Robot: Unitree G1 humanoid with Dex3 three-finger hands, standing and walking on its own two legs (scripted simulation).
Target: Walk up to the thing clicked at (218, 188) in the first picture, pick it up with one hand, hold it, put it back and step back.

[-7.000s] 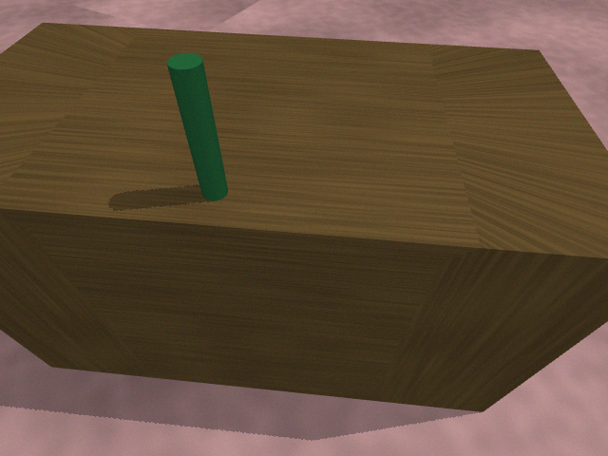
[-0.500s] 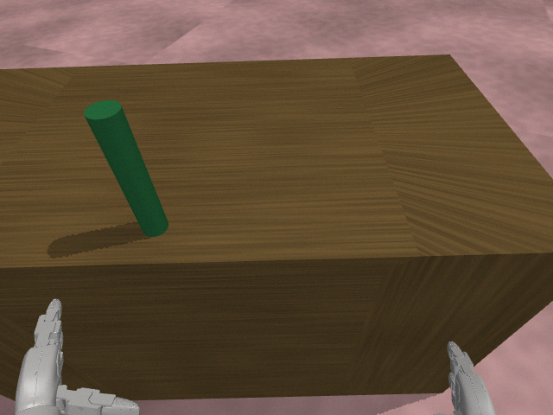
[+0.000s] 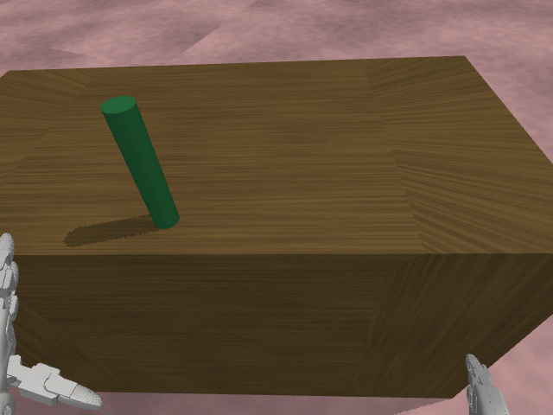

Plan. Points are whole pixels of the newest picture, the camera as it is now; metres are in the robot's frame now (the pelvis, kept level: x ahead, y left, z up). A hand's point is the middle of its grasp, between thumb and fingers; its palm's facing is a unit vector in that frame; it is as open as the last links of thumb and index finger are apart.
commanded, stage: rise first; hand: left
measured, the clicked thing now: (146, 171) +0.43 +0.23 +0.14
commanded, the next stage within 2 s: go down in 0.80 s
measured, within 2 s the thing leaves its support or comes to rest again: neither
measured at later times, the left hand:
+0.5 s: hand (26, 310) +0.19 +0.27 +0.16, palm faces +0.41 -0.79 -0.45, open 17.5 cm
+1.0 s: hand (7, 289) +0.19 +0.28 +0.19, palm faces +0.47 -0.77 -0.42, open 17.5 cm
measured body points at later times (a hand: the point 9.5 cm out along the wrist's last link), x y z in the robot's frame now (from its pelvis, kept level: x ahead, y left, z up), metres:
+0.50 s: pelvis -0.01 +0.00 +0.00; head -0.01 -0.02 +0.45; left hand +0.16 +0.31 +0.18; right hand +0.15 -0.27 -0.09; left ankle +0.00 +0.14 -0.74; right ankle -0.02 -0.13 -0.74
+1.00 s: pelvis +0.00 +0.00 +0.00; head -0.02 -0.02 +0.45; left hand +0.16 +0.32 +0.21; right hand +0.16 -0.26 -0.08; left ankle +0.00 +0.14 -0.74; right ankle -0.02 -0.13 -0.74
